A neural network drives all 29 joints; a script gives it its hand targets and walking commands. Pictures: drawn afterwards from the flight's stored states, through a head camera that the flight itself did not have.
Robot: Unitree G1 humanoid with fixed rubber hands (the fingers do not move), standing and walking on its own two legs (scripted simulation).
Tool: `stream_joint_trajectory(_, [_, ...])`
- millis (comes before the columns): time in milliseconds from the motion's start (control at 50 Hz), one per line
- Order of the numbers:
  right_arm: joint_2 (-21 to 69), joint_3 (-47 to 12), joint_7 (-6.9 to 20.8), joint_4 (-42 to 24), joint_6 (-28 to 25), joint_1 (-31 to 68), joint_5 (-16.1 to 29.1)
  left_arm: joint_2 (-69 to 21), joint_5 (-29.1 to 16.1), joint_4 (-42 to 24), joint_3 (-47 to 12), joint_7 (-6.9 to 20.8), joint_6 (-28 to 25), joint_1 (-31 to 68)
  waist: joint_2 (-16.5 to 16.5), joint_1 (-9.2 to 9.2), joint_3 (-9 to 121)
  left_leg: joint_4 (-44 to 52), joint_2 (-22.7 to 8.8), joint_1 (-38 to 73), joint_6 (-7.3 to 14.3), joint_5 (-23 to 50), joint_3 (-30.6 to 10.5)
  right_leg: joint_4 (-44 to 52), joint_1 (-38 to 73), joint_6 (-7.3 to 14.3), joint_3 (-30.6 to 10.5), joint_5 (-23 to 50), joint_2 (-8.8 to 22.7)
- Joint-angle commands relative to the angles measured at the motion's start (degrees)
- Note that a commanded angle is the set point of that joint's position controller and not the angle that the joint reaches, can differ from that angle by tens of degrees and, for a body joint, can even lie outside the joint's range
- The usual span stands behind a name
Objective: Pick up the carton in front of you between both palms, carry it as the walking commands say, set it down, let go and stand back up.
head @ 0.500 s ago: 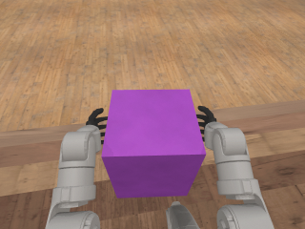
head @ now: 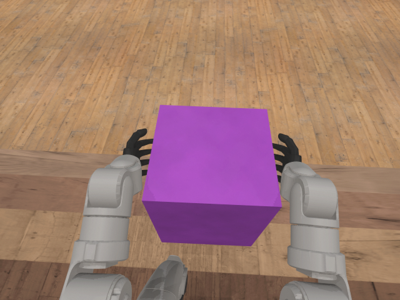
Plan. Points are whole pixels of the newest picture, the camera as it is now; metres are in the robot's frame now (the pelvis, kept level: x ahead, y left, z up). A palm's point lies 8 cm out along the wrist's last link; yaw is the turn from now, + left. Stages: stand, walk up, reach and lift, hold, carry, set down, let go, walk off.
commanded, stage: carry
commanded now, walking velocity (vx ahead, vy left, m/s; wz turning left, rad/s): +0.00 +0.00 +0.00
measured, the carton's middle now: (209, 181) +0.36 +0.03 +0.00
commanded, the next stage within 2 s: none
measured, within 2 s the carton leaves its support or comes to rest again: neither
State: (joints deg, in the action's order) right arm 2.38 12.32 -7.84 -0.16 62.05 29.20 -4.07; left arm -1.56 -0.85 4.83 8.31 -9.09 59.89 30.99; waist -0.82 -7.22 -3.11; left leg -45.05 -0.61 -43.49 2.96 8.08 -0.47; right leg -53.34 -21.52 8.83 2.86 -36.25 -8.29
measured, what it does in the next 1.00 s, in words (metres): goes down: left foot 0.13 m lower, then right foot 0.13 m lower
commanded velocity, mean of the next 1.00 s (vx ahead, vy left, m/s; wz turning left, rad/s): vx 0.44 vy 0.00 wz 0.00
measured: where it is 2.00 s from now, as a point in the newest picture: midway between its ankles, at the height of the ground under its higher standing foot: (232, 134)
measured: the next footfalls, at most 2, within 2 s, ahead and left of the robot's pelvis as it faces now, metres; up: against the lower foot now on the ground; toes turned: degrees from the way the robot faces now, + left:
left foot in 0.10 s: +0.24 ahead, +0.06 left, -0.13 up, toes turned -1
right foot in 0.52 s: +0.58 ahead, -0.07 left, -0.26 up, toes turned +2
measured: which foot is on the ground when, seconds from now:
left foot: up 0.00-0.08, down 0.10-0.50, up 0.52-0.90, down 0.92-1.00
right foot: down 0.00-0.10, up 0.12-0.50, down 0.52-0.92, up 0.94-1.00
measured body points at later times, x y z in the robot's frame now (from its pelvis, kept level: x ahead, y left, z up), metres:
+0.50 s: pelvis +0.40 -0.02 -0.18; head +0.42 -0.01 +0.27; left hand +0.76 +0.13 -0.10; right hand +0.76 -0.17 -0.08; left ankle +0.22 +0.06 -0.78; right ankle +0.55 -0.08 -0.89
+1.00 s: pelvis +0.79 -0.02 -0.36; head +0.79 -0.03 +0.09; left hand +1.15 +0.12 -0.25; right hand +1.14 -0.18 -0.25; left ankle +0.83 +0.02 -1.07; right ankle +0.69 -0.12 -0.92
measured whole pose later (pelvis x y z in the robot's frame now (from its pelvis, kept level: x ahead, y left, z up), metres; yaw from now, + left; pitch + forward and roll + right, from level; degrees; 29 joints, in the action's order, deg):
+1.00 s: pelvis +0.79 -0.02 -0.36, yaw +2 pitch +2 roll +0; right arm 1.9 9.3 -8.1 3.4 61.4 31.1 -3.8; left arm 0.4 -0.6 6.0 10.0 -7.7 60.8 32.3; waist -0.5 3.0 2.7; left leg -40.7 8.1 -25.7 8.0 -16.6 1.7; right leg -90.2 -32.6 2.8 0.7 -28.8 -5.0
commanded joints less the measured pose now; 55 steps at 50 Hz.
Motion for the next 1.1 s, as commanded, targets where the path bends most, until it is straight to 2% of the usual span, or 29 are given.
stream_joint_trajectory(0, [53.02,-38.85,10.17,-4.95,-2.45,36.53,18.30,-60.37,-25.62,-11.52,-41.09,15.70,-0.73,38.07,5.66,0.29,27.65,14.18,4.63,18.23,0.28,14.26,5.52,1.17,10.31,-0.47,-9.84,36.87,6.83])
stream_joint_trajectory(40, [51.58,-38.87,10.37,-3.29,-1.52,34.17,17.13,-58.39,-25.26,-11.09,-40.77,15.80,-0.60,38.10,7.34,4.16,28.76,9.36,5.12,29.90,1.70,18.82,6.45,-9.64,3.58,-3.68,-5.80,38.82,8.13])
stream_joint_trajectory(60, [48.93,-37.91,10.31,-1.58,-1.10,32.80,16.46,-58.31,-25.42,-7.05,-40.39,16.01,0.33,37.39,5.74,11.23,29.25,12.90,4.74,40.87,2.87,13.22,6.08,-16.38,-0.02,-5.43,-3.75,53.67,10.00])
stream_joint_trajectory(80, [49.01,-36.27,10.71,0.95,-0.37,30.14,16.67,-58.34,-23.75,-7.32,-40.06,15.74,0.43,38.65,-5.28,15.76,27.68,19.08,1.86,48.25,4.75,11.98,4.92,-36.60,-7.87,-7.91,-0.56,43.40,7.57])
stream_joint_trajectory(100, [47.77,-35.81,11.08,2.96,0.29,28.86,16.46,-56.64,-21.58,-3.82,-38.37,15.54,1.28,36.43,-12.99,17.26,24.66,13.33,-4.53,53.68,7.26,21.74,-1.48,-51.12,-17.76,-8.74,3.56,1.38,1.53])
stream_joint_trajectory(120, [46.84,-36.27,11.42,4.12,0.72,30.94,17.65,-53.30,-19.67,-1.99,-34.51,14.91,2.04,32.66,-9.38,11.09,26.15,7.89,-13.69,57.99,11.55,24.68,-21.38,-48.09,-31.37,-9.24,-5.04,1.97,2.55])
stream_joint_trajectory(160, [51.21,-39.86,12.26,4.52,1.44,36.19,23.60,-49.93,-16.11,-3.64,-30.42,13.39,3.18,33.81,1.39,10.64,28.44,9.09,-17.31,54.32,17.56,-2.72,-35.05,-37.35,-35.72,-6.33,-9.86,8.71,7.96])
stream_joint_trajectory(220, [60.26,-43.21,13.86,0.46,-0.04,47.87,30.75,-53.03,-13.74,-4.02,-28.76,13.06,2.80,37.36,0.68,10.39,24.45,12.90,-15.26,36.94,15.40,-3.95,-35.19,-19.17,-27.21,-8.02,-7.75,7.84,9.88])
stream_joint_trajectory(280, [64.50,-43.87,14.43,-0.92,-1.14,50.16,32.78,-58.00,-14.65,-5.26,-31.38,12.99,0.91,37.44,-0.86,11.59,27.60,4.71,-10.42,43.05,10.31,1.27,-25.47,-13.22,-30.18,-7.05,-7.18,28.06,11.29])
stream_joint_trajectory(360, [64.57,-44.19,14.78,0.66,-2.18,44.73,32.77,-56.65,-13.64,-7.45,-33.18,12.49,0.30,37.46,-1.59,16.19,24.01,-0.80,0.59,37.20,8.13,-6.43,-15.31,12.50,-20.82,-7.89,1.10,46.29,6.18])
stream_joint_trajectory(400, [63.34,-44.14,14.54,-0.65,-2.92,42.41,32.74,-56.60,-14.15,-9.80,-34.11,12.13,0.37,36.47,-6.06,15.05,24.26,-3.10,1.71,29.47,6.53,-4.48,-10.66,18.39,-6.94,-7.80,5.15,53.46,3.53])
stream_joint_trajectory(440, [63.20,-43.49,14.38,-0.62,-3.22,41.11,32.35,-53.48,-13.58,-10.86,-34.56,11.45,0.48,36.69,-6.94,10.23,28.87,-15.73,2.11,23.02,3.20,-3.37,-2.88,17.95,11.93,-6.40,8.95,67.42,1.94])
stream_joint_trajectory(460, [61.69,-43.57,14.15,0.50,-3.09,38.57,30.89,-54.08,-14.28,-11.69,-35.78,11.49,0.94,37.23,-6.19,3.10,30.09,-27.73,0.31,21.76,1.86,6.54,-0.67,22.05,19.57,-5.23,6.02,63.42,4.00])
stream_joint_trajectory(480, [59.74,-43.88,13.86,-0.53,-2.95,40.17,29.38,-53.21,-15.56,-10.81,-35.52,12.00,1.18,34.07,1.79,-5.69,30.61,-46.95,0.54,15.55,-0.11,-2.89,2.43,27.41,29.45,-2.23,1.37,57.85,8.59])
stream_joint_trajectory(500, [58.79,-41.22,13.45,1.90,-2.36,36.44,26.29,-51.70,-15.04,-8.74,-35.35,12.86,1.90,32.06,10.75,-4.18,26.89,-58.35,7.61,4.59,-1.13,-42.92,5.24,24.86,35.12,-1.45,-3.28,66.46,13.38])
stream_joint_trajectory(520, [54.71,-38.89,12.78,1.48,-1.54,34.67,24.55,-51.14,-16.88,-5.01,-35.01,13.14,2.27,30.80,11.81,1.90,30.78,-58.15,6.78,-11.32,-1.14,-45.88,-3.93,12.67,49.34,1.39,-21.13,81.07,20.12])
stream_joint_trajectory(540, [51.83,-34.89,12.12,3.63,-0.47,31.95,21.63,-52.10,-18.12,-4.03,-35.78,13.62,2.17,32.43,8.94,1.69,36.33,-53.51,3.85,-13.53,-1.04,-38.96,-5.67,16.24,48.59,8.84,-33.14,54.51,26.03])
stream_joint_trajectory(600, [51.06,-32.44,11.66,6.26,-0.86,31.61,16.43,-60.63,-25.40,-6.12,-38.99,16.14,1.35,42.17,-0.58,3.66,24.81,-31.40,-0.46,-9.73,-2.05,-33.40,-3.75,18.43,22.89,6.55,-30.73,51.96,21.90])
stream_joint_trajectory(640, [54.30,-32.62,11.86,6.44,-2.38,33.30,15.67,-63.65,-26.55,-4.78,-39.87,16.95,-0.01,45.12,2.17,2.77,28.12,-25.31,-0.56,-4.03,-1.79,-30.12,-4.63,19.68,17.85,8.42,-33.84,54.29,24.17])
stream_joint_trajectory(700, [56.29,-35.52,11.01,-1.62,-4.62,39.79,17.64,-67.64,-29.03,-8.09,-40.53,17.13,-1.56,46.88,-0.95,1.38,28.61,-11.64,-0.34,-6.03,0.72,-6.29,-2.60,10.62,19.16,2.79,-21.00,46.35,13.27])
stream_joint_trajectory(800, [53.51,-38.60,9.47,-6.86,-5.13,38.25,17.28,-64.08,-27.67,-9.67,-40.72,16.42,-2.12,39.92,4.10,-0.71,27.54,9.89,5.78,15.42,1.41,11.73,5.95,4.11,8.91,-0.72,-12.23,41.52,7.17])
stream_joint_trajectory(840, [52.10,-39.83,9.47,-7.65,-4.17,35.38,17.27,-61.53,-27.06,-10.67,-41.17,15.96,-1.89,36.87,8.18,2.27,30.27,7.26,4.70,26.05,2.96,20.47,5.50,-6.08,5.85,-2.45,-6.68,36.16,7.98])
stream_joint_trajectory(880, [50.20,-39.65,9.79,-4.91,-2.68,32.98,17.28,-59.29,-25.20,-8.54,-41.44,15.62,-0.90,35.80,1.17,13.22,28.56,15.78,4.52,42.21,4.67,11.55,5.57,-25.62,-2.16,-5.91,-1.87,52.71,8.28])
stream_joint_trajectory(900, [47.98,-37.95,10.38,-2.36,-1.67,30.16,17.20,-58.47,-23.85,-6.87,-40.24,15.41,-0.22,36.68,-9.13,18.71,24.11,20.41,-0.19,48.33,7.39,10.88,0.30,-45.53,-12.13,-7.72,0.35,28.71,5.09])
stream_joint_trajectory(920, [47.02,-38.13,10.74,0.20,-0.66,27.68,17.28,-55.28,-22.44,-5.95,-38.07,14.99,0.80,34.58,-10.27,13.64,25.93,7.76,-7.40,58.21,7.32,32.12,-12.41,-47.37,-27.05,-8.54,-1.41,-0.47,1.77])
stream_joint_trajectory(980, [52.39,-41.96,12.67,2.54,0.16,36.50,25.40,-49.49,-14.81,-3.30,-30.20,13.53,2.87,31.90,2.99,11.54,27.09,6.02,-16.11,53.88,18.64,2.62,-37.24,-32.46,-38.26,-7.49,-10.94,5.02,8.35])
stream_joint_trajectory(1000, [56.01,-42.73,13.44,4.19,0.35,40.58,27.97,-49.15,-11.93,0.16,-28.77,13.33,3.04,30.56,8.07,11.34,27.25,9.80,-14.14,47.49,15.78,2.95,-37.85,-25.34,-33.02,-8.37,-8.64,6.49,7.62])
stream_joint_trajectory(1020, [57.36,-43.03,14.29,1.32,-0.30,45.00,29.66,-52.18,-11.97,-1.39,-28.70,13.56,2.58,31.33,1.28,10.27,26.32,10.08,-16.26,42.69,16.49,0.45,-38.18,-21.28,-31.09,-8.63,-10.17,8.20,8.97])
stream_joint_trajectory(1080, [64.52,-45.01,14.92,-1.21,-1.48,50.34,33.73,-56.31,-14.32,-5.75,-30.83,13.81,0.82,37.94,-0.03,11.94,24.98,3.00,-8.43,40.75,11.96,-1.02,-27.23,-12.22,-31.00,-7.43,-7.57,28.62,9.99])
